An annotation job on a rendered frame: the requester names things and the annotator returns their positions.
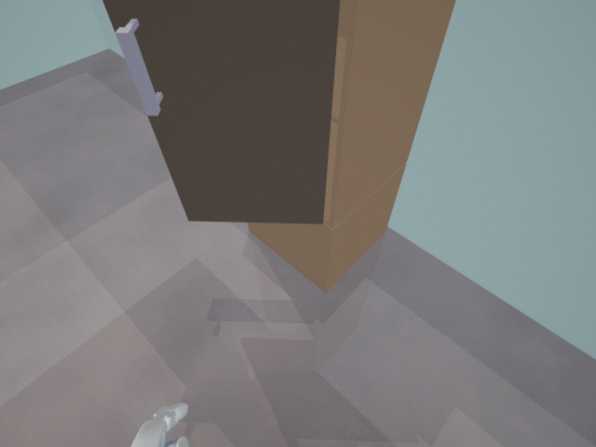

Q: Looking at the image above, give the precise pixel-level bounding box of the handle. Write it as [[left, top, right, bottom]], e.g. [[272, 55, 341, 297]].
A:
[[115, 19, 163, 115]]

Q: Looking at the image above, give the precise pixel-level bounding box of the left robot hand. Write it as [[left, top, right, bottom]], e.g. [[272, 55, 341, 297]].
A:
[[130, 403, 189, 447]]

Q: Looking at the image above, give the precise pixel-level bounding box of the cupboard door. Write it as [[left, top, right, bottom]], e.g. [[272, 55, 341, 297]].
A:
[[102, 0, 340, 224]]

